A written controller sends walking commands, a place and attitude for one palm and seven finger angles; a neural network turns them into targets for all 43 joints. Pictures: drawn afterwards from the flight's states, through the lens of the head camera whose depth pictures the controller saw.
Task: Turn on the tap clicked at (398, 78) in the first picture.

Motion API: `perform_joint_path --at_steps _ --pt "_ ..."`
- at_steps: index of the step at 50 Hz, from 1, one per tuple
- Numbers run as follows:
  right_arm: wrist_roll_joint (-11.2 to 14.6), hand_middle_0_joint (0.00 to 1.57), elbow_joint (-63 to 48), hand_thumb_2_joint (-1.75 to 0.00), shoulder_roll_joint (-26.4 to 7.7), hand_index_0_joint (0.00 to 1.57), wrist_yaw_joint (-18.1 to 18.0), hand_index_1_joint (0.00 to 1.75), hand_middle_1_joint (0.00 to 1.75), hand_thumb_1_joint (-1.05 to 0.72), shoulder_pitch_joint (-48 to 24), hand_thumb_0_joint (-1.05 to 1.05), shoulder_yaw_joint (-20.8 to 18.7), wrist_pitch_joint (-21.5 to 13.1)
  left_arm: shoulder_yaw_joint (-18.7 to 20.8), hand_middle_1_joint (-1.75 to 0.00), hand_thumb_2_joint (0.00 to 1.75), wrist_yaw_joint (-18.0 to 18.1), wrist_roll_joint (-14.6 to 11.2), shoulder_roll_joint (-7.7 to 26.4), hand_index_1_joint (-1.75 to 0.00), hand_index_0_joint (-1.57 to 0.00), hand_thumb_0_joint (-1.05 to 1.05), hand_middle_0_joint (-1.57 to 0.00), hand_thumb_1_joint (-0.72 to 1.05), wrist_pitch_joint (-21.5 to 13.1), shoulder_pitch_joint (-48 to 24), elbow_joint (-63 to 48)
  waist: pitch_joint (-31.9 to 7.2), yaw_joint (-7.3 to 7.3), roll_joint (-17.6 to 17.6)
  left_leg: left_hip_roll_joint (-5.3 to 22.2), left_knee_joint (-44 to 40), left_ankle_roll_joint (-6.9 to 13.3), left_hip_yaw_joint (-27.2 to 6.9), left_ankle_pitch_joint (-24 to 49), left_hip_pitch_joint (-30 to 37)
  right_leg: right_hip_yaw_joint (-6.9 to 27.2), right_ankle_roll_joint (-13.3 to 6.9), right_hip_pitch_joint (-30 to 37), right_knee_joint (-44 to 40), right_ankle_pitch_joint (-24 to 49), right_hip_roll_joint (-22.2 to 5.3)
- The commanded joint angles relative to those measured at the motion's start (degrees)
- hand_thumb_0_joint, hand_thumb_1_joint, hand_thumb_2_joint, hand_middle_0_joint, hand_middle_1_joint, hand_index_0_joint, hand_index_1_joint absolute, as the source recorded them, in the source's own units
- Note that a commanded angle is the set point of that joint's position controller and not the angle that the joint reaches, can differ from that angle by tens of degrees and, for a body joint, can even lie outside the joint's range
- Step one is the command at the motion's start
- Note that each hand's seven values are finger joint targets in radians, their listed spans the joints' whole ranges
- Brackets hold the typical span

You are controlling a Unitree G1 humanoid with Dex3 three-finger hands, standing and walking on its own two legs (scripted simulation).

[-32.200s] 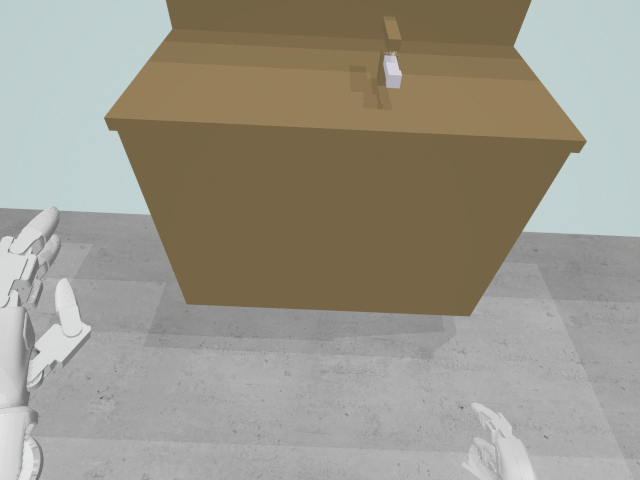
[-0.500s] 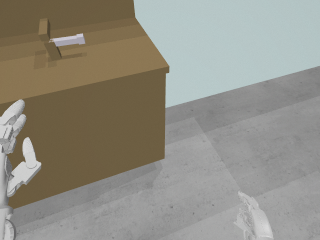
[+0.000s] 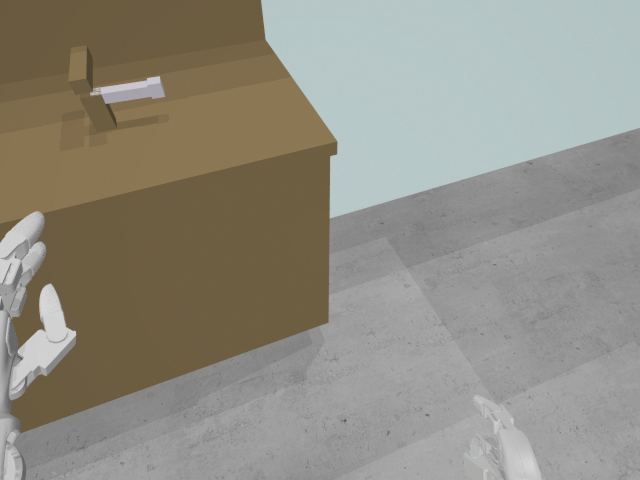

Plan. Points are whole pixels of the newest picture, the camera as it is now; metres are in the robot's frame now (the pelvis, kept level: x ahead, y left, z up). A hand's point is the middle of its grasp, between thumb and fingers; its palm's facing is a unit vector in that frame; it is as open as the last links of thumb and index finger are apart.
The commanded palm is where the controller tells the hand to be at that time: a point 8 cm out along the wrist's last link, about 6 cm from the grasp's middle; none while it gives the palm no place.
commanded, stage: stand and check the lever's angle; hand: left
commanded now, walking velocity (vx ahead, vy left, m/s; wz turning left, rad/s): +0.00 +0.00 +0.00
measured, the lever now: (156, 87) +0.75 +0.36 +0.10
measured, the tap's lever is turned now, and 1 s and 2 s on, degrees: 86 86 86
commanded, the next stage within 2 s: stand and wait in 0.10 s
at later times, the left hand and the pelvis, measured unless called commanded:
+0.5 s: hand (41, 360) +0.19 +0.26 +0.15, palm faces +0.40 -0.83 -0.38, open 7.4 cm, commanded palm +0.14 +0.30 +0.18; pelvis -0.02 +0.02 +0.00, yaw +0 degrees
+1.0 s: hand (44, 357) +0.20 +0.26 +0.15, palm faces +0.40 -0.83 -0.38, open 7.4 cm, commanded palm +0.14 +0.30 +0.18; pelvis -0.02 +0.02 +0.00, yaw +1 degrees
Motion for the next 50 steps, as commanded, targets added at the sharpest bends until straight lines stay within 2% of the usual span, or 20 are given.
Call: perform_joint_path --at_steps 1,4,5,9,10,13,15,18,22,24,25,28,31,34,39,40,41,46,50 --pt "0.17 0.20 -8.13 -0.90 -7.50 0.20 -1.06 0.30 0.30 -0.90 -5.50 0.00 -2.57 -3.21 5.00 -0.30 0.90 1.18 0.02 6.79 -0.30 -0.20 0.00 -0.20 0.90 -2.58 -2.95 -8.71 -9.03 0.23 0.08 3.93 -2.87 1.42 -4.50 13.11 3.18 7.48 3.22 3.38 -3.82 13.47 -7.21" --pt "0.10 0.20 -7.74 -0.90 -7.87 0.20 -1.22 0.30 0.30 -0.90 -5.64 0.00 -2.57 -3.49 4.30 -0.30 0.90 1.21 0.31 6.96 -0.30 -0.20 0.00 -0.20 0.90 -2.31 -5.95 -8.58 -8.37 0.39 -1.36 3.53 -3.46 1.58 -4.74 11.01 2.82 7.51 3.27 3.07 -4.60 11.43 -7.04" --pt "0.05 0.20 -7.77 -0.90 -8.04 0.20 -1.33 0.30 0.30 -0.90 -6.25 0.00 -2.65 -3.55 4.63 -0.30 0.90 1.25 0.45 7.95 -0.30 -0.20 0.00 -0.20 0.90 -2.34 -7.64 -9.51 -7.79 0.43 -0.21 3.26 -3.76 1.60 -4.77 9.70 2.87 7.83 3.19 2.35 -5.21 10.18 -7.17" --pt "-0.21 0.20 -7.63 -0.90 -7.82 0.20 -1.35 0.30 0.30 -0.90 -6.23 0.00 -2.56 -3.80 4.50 -0.30 0.90 1.52 0.70 7.94 -0.30 -0.20 0.00 -0.20 0.90 -2.45 -8.63 -9.79 -6.92 0.61 -0.07 2.70 -4.20 1.73 -4.82 8.09 2.06 8.07 2.92 2.60 -6.08 8.36 -7.24" --pt "-0.28 0.20 -7.61 -0.90 -8.00 0.20 -1.40 0.30 0.30 -0.90 -6.59 0.00 -2.68 -3.75 5.06 -0.30 0.90 1.58 0.79 8.74 -0.30 -0.20 0.00 -0.20 0.90 -2.60 -9.48 -10.83 -6.81 0.55 1.21 2.65 -4.60 1.59 -5.02 7.04 1.72 7.90 2.83 2.45 -6.39 7.02 -7.28" --pt "-0.39 0.20 -7.79 -0.90 -7.61 0.20 -1.21 0.30 0.30 -0.90 -6.39 0.00 -2.48 -3.66 5.11 -0.30 0.90 1.70 0.77 8.05 -0.30 -0.20 0.00 -0.20 0.90 -2.64 -7.24 -9.55 -6.19 0.67 0.71 2.60 -5.29 1.61 -5.44 5.63 0.50 7.78 2.75 2.81 -6.83 5.66 -6.88" --pt "-0.41 0.20 -7.83 -0.90 -7.67 0.20 -1.18 0.30 0.30 -0.90 -6.27 0.00 -2.74 -3.46 5.82 -0.30 0.90 1.67 0.69 8.32 -0.30 -0.20 0.00 -0.20 0.90 -2.75 -5.95 -9.63 -7.53 0.59 1.66 2.61 -5.10 1.42 -5.34 6.61 0.79 7.57 2.66 3.67 -6.62 6.69 -7.02" --pt "-0.31 0.20 -8.15 -0.90 -7.60 0.20 -1.09 0.30 0.30 -0.90 -6.24 0.00 -2.58 -3.39 5.11 -0.30 0.90 1.56 0.57 7.25 -0.30 -0.20 0.00 -0.20 0.90 -2.70 -4.66 -9.30 -7.33 0.54 1.53 2.98 -5.89 1.41 -5.52 6.27 0.23 6.94 2.90 3.57 -6.15 6.53 -6.47" --pt "-0.38 0.20 -8.10 -0.90 -7.82 0.20 -1.24 0.30 0.30 -0.90 -6.31 0.00 -2.46 -3.43 4.69 -0.30 0.90 1.55 0.79 7.03 -0.30 -0.20 0.00 -0.20 0.90 -2.75 -5.27 -9.46 -7.11 0.54 2.31 3.56 -7.23 1.44 -6.25 4.91 -0.44 6.15 3.06 3.60 -5.50 5.84 -5.80" --pt "-0.40 0.20 -8.00 -0.90 -7.80 0.20 -1.32 0.30 0.30 -0.90 -6.29 0.00 -2.41 -3.49 4.61 -0.30 0.90 1.55 0.80 7.02 -0.30 -0.20 0.00 -0.20 0.90 -2.63 -5.46 -8.99 -6.90 0.57 1.05 3.43 -7.25 1.49 -6.31 4.36 -0.50 6.19 3.12 3.40 -5.80 5.89 -5.81" --pt "-0.46 0.20 -8.07 -0.90 -8.06 0.20 -1.36 0.30 0.30 -0.90 -6.42 0.00 -2.49 -3.56 4.68 -0.30 0.90 1.56 0.86 7.40 -0.30 -0.20 0.00 -0.20 0.90 -2.65 -6.46 -9.62 -6.75 0.49 1.96 3.29 -7.39 1.36 -6.39 3.76 -0.66 6.07 3.04 3.08 -5.92 5.09 -5.86" --pt "-0.50 0.20 -7.87 -0.90 -7.93 0.20 -1.40 0.30 0.30 -0.90 -6.25 0.00 -2.38 -3.82 4.29 -0.30 0.90 1.64 1.07 7.13 -0.30 -0.20 0.00 -0.20 0.90 -2.80 -7.56 -9.90 -6.89 0.58 1.37 3.42 -7.77 1.49 -6.70 3.18 -0.73 5.92 3.05 3.51 -5.58 5.10 -5.70" --pt "-0.66 0.20 -7.86 -0.90 -7.83 0.20 -1.46 0.30 0.30 -0.90 -6.47 0.00 -2.27 -4.03 4.06 -0.30 0.90 1.76 1.32 7.22 -0.30 -0.20 0.00 -0.20 0.90 -3.04 -8.71 -11.01 -6.85 0.53 3.16 3.69 -8.56 1.49 -7.23 2.26 -1.17 5.52 2.99 3.84 -4.88 4.80 -5.46" --pt "-0.65 0.20 -7.88 -0.90 -7.75 0.20 -1.36 0.30 0.30 -0.90 -6.38 0.00 -2.21 -4.13 4.14 -0.30 0.90 1.74 1.27 6.96 -0.30 -0.20 0.00 -0.20 0.90 -2.95 -7.60 -9.98 -6.57 0.59 1.84 3.30 -8.22 1.50 -6.81 1.11 -1.54 5.85 2.99 3.67 -5.52 4.52 -5.65" --pt "-0.57 0.20 -7.65 -0.90 -7.66 0.20 -1.16 0.30 0.30 -0.90 -6.25 0.00 -2.19 -4.01 4.13 -0.30 0.90 1.65 1.19 6.53 -0.30 -0.20 0.00 -0.20 0.90 -2.96 -7.09 -9.45 -6.90 0.52 1.33 2.96 -7.53 1.27 -6.47 1.04 -1.53 6.34 2.84 3.51 -6.25 4.15 -5.98" --pt "-0.69 0.20 -7.67 -0.90 -7.72 0.20 -1.25 0.30 0.30 -0.90 -6.48 0.00 -2.28 -4.04 4.87 -0.30 0.90 1.66 1.17 7.31 -0.30 -0.20 0.00 -0.20 0.90 -2.96 -6.92 -9.33 -6.89 0.52 1.62 2.85 -7.43 1.21 -6.37 1.21 -1.33 6.31 2.77 3.10 -6.47 4.09 -6.09" --pt "-0.58 0.20 -7.59 -0.90 -7.45 0.20 -1.21 0.30 0.30 -0.90 -6.39 0.00 -2.15 -3.96 4.23 -0.30 0.90 1.59 1.12 6.62 -0.30 -0.20 0.00 -0.20 0.90 -2.91 -6.46 -8.93 -6.49 0.53 0.73 2.92 -7.24 1.24 -6.27 1.73 -1.28 6.35 2.83 2.94 -6.51 4.47 -6.08" --pt "-0.58 0.20 -7.78 -0.90 -7.58 0.20 -1.33 0.30 0.30 -0.90 -6.37 0.00 -2.23 -3.98 4.74 -0.30 0.90 1.63 1.05 7.24 -0.30 -0.20 0.00 -0.20 0.90 -2.85 -6.59 -9.99 -8.33 0.61 0.81 3.13 -6.70 1.29 -6.34 6.39 -0.16 5.89 2.93 4.35 -5.10 7.73 -5.95" --pt "-0.58 0.20 -7.93 -0.90 -7.96 0.20 -1.30 0.30 0.30 -0.90 -6.65 0.00 -2.43 -4.13 4.96 -0.30 0.90 1.64 0.97 7.59 -0.30 -0.20 0.00 -0.20 0.90 -2.86 -6.85 -11.36 -8.83 0.61 2.17 3.18 -6.21 1.07 -6.39 8.67 0.16 5.49 2.96 4.50 -4.55 8.47 -6.09"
